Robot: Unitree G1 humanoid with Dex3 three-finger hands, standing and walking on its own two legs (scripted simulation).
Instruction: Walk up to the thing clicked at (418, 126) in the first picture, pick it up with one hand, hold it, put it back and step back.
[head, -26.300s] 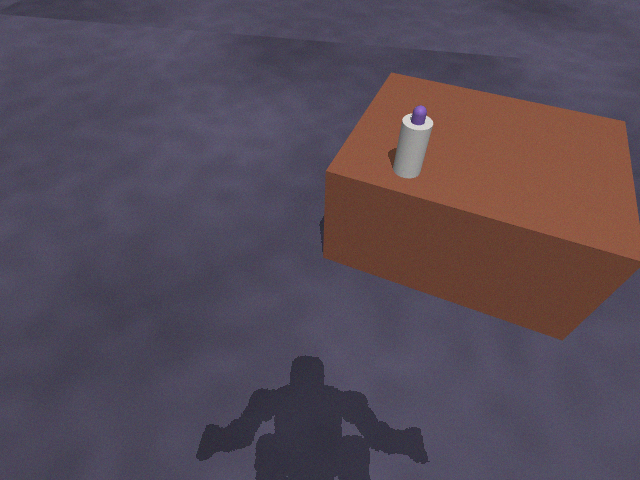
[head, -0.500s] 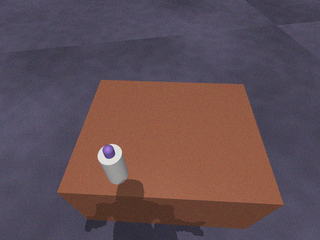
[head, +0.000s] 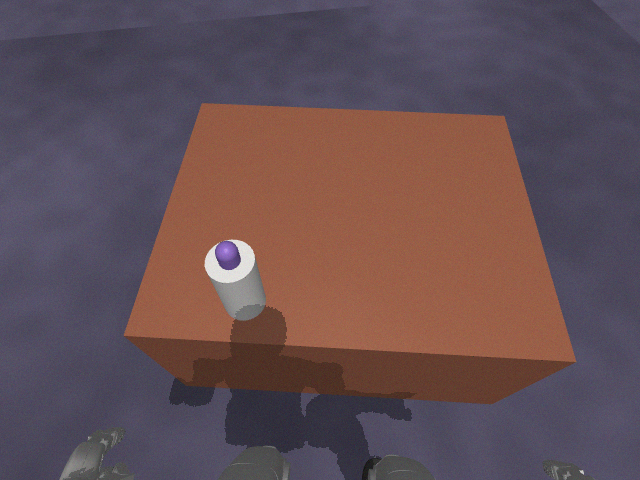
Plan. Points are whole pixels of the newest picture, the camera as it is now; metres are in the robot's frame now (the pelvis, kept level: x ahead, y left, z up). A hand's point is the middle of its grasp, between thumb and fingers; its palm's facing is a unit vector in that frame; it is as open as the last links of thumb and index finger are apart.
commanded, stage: step back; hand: left
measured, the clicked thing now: (236, 277) +0.46 +0.18 -0.21
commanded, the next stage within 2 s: none
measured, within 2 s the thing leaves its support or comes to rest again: neither
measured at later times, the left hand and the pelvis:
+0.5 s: hand out of the picture +0.02 +0.30 -0.17, palm faces -0.10 -0.91 -0.40, open 7.4 cm; pelvis -0.09 +0.03 -0.02, yaw -5 degrees
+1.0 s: hand out of the picture -0.08 +0.32 -0.15, palm faces +0.00 -0.92 -0.39, open 7.4 cm; pelvis -0.21 +0.05 -0.01, yaw -1 degrees
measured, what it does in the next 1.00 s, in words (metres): walks backwards: right foot, then left foot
